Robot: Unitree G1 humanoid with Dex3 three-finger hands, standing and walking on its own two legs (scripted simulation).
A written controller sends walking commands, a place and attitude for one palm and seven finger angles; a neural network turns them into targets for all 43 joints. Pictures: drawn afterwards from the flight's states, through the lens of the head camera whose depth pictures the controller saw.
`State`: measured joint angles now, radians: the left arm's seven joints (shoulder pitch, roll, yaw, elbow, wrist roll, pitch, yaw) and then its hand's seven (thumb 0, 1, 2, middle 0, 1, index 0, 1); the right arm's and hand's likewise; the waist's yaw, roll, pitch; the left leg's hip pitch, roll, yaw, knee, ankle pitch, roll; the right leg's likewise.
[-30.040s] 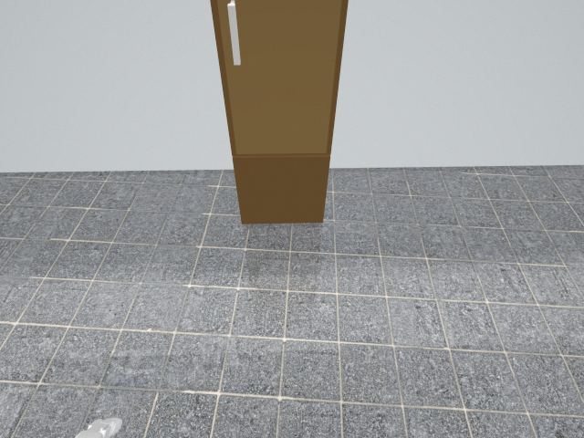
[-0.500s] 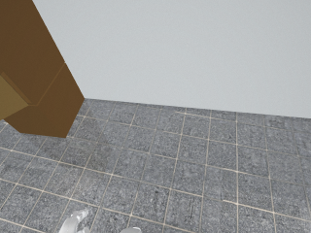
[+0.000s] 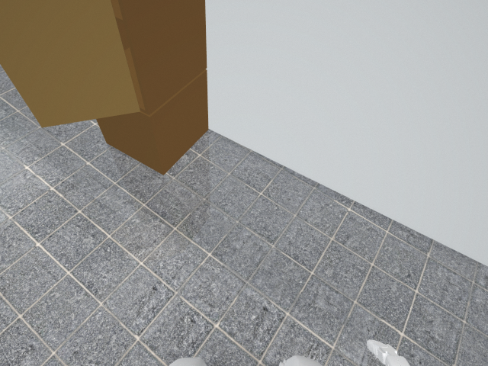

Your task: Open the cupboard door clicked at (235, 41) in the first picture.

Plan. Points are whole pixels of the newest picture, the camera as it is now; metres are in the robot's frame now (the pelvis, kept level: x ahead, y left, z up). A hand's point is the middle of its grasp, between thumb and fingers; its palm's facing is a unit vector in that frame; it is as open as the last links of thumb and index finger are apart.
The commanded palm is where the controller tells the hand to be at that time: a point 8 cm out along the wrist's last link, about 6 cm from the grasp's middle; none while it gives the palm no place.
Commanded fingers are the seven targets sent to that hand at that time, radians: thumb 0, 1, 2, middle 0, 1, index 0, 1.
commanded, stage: turn to face it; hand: left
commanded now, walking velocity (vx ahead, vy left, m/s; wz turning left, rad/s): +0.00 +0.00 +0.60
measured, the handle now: out of the picture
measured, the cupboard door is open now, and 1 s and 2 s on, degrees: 50 50 50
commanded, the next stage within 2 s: take the last steps up to it in 0.60 s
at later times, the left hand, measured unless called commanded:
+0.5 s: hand out of the picture +0.09 +0.17 -0.14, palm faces +0.21 -0.94 -0.27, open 7.4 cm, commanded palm none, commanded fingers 0.00 0.90 0.90 -0.20 -0.30 -0.20 -0.30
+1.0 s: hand out of the picture -0.11 +0.19 -0.18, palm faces +0.48 -0.85 -0.19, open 7.4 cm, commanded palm none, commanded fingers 0.00 0.90 0.90 -0.20 -0.30 -0.20 -0.30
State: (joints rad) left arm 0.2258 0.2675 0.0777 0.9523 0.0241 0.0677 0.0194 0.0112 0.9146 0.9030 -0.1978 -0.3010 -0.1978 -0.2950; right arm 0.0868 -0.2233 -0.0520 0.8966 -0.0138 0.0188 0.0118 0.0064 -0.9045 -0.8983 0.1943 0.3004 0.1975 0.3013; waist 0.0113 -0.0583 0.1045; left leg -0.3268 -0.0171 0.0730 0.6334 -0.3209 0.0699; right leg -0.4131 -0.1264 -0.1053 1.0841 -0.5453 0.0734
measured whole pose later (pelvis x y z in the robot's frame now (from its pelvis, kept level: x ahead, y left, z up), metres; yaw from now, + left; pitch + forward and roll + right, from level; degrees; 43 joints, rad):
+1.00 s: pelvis +0.01 +0.02 +0.01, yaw +25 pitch +0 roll -1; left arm 0.32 0.23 0.07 1.07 0.03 0.04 0.00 0.01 0.92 0.90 -0.20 -0.30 -0.20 -0.29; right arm 0.15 -0.19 -0.03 0.96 -0.02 -0.02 0.00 0.01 -0.90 -0.90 0.19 0.30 0.20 0.30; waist 0.04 -0.05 0.05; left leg -0.20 -0.03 0.09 0.53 -0.35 0.09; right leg -0.39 -0.12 -0.10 1.03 -0.49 0.03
